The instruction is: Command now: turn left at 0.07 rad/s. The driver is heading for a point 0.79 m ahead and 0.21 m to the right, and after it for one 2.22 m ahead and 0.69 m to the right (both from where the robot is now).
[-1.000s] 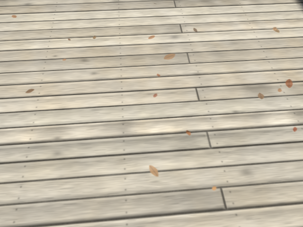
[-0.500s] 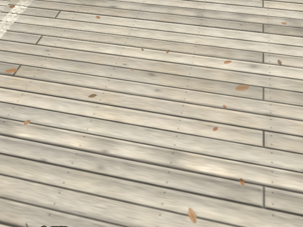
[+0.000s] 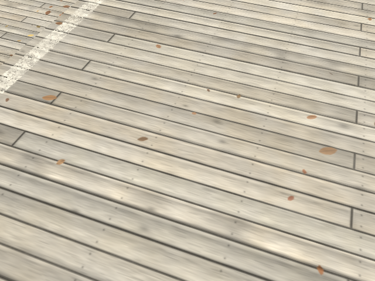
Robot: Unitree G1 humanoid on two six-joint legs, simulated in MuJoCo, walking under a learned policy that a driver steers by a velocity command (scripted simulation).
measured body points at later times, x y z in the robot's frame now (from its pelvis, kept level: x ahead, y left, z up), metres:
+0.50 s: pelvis +0.00 +0.00 +0.00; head +0.01 +0.00 +0.45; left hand +0.07 +0.26 -0.14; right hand +0.09 -0.26 -0.13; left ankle +0.00 +0.11 -0.74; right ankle +0.00 -0.15 -0.74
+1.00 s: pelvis +0.14 -0.05 +0.01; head +0.16 -0.06 +0.46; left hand +0.06 +0.20 -0.13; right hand +0.32 -0.30 -0.11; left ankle +0.29 +0.12 -0.68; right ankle +0.03 -0.13 -0.74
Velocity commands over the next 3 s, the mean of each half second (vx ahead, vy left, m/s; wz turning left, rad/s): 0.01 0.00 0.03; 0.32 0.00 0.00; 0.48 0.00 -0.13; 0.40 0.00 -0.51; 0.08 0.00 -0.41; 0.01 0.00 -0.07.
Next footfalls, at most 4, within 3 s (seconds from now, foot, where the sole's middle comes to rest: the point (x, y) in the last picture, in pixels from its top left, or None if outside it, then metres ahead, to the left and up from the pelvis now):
1.18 left None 0.44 0.09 -0.77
1.72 right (242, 229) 0.72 -0.18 -0.77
2.18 left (214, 175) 0.97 -0.08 -0.77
2.54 right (258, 217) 0.77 -0.24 -0.77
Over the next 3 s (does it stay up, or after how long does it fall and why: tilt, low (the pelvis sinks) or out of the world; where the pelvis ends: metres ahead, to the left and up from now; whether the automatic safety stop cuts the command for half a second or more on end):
stays up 0.83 -0.16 0.00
